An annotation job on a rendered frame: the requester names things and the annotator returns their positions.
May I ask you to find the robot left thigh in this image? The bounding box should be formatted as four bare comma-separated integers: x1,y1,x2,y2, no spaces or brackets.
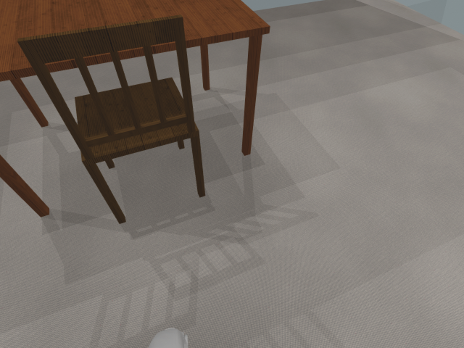
149,329,189,348

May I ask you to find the table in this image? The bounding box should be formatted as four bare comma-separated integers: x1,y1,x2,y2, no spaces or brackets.
0,0,270,217

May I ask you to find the chair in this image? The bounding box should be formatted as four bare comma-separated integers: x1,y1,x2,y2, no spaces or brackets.
17,14,205,224

